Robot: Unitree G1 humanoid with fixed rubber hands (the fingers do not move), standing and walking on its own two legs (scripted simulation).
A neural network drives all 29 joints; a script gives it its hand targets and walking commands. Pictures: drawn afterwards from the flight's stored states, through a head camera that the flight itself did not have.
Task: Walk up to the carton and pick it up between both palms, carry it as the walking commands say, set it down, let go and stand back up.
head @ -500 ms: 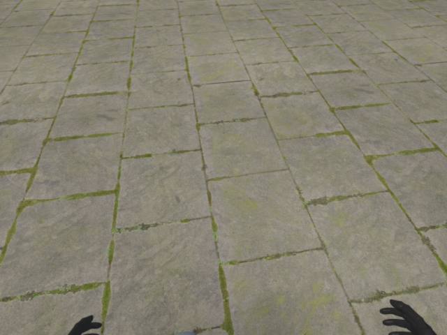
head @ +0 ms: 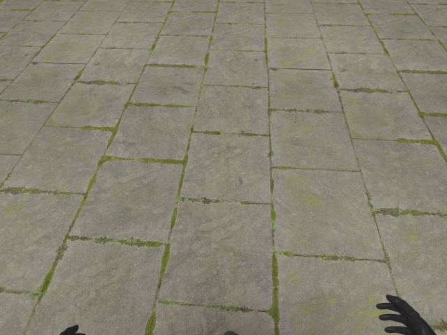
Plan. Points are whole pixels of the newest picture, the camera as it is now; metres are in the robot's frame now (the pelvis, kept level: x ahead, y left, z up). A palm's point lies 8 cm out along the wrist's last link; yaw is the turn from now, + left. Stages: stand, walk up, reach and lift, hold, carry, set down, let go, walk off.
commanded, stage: walk up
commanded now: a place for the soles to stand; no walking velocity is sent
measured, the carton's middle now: out of the picture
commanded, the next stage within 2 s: none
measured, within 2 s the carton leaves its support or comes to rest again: neither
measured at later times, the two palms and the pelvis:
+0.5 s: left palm out of the picture -0.04 +0.43 -0.09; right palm (319, 288) +0.22 -0.15 -0.08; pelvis -0.01 +0.09 +0.00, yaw +22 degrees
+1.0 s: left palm out of the picture -0.21 +0.47 -0.11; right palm (211, 261) +0.27 +0.05 -0.06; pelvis -0.04 +0.18 +0.00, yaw +46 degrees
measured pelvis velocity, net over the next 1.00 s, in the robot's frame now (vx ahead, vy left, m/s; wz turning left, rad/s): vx -0.04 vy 0.18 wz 0.80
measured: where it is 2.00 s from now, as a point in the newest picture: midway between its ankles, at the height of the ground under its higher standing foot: outside the picture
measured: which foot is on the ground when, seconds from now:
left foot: up 0.00-0.24, down 0.26-0.52, up 0.54-0.86, down 0.88-1.00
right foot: down 0.00-0.28, up 0.30-0.50, down 0.52-0.88, up 0.90-1.00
